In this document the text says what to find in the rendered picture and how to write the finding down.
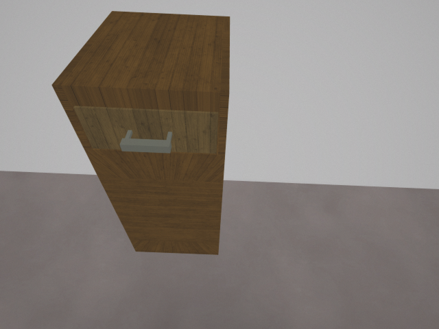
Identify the drawer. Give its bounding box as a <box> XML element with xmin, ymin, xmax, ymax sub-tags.
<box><xmin>73</xmin><ymin>106</ymin><xmax>218</xmax><ymax>154</ymax></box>

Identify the cabinet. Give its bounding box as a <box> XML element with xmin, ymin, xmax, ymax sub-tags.
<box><xmin>52</xmin><ymin>11</ymin><xmax>230</xmax><ymax>255</ymax></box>

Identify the handle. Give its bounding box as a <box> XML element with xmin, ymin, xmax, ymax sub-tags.
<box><xmin>120</xmin><ymin>130</ymin><xmax>172</xmax><ymax>154</ymax></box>

